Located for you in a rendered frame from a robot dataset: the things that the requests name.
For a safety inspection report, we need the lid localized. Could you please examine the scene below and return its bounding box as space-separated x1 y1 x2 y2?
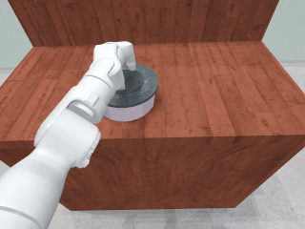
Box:
108 63 159 108

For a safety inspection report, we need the left robot forearm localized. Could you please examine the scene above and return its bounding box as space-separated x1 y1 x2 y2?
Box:
33 42 126 147

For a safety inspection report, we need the knob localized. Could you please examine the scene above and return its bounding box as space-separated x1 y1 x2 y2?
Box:
122 69 132 83

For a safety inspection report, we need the table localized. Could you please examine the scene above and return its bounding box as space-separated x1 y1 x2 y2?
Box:
0 0 305 211

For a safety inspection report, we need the pot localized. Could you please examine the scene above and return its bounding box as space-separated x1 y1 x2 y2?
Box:
105 95 155 122

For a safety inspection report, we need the left robot upper arm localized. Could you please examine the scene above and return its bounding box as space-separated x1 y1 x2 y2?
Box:
0 108 101 229

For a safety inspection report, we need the left robot hand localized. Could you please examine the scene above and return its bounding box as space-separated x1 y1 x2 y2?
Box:
114 41 136 91

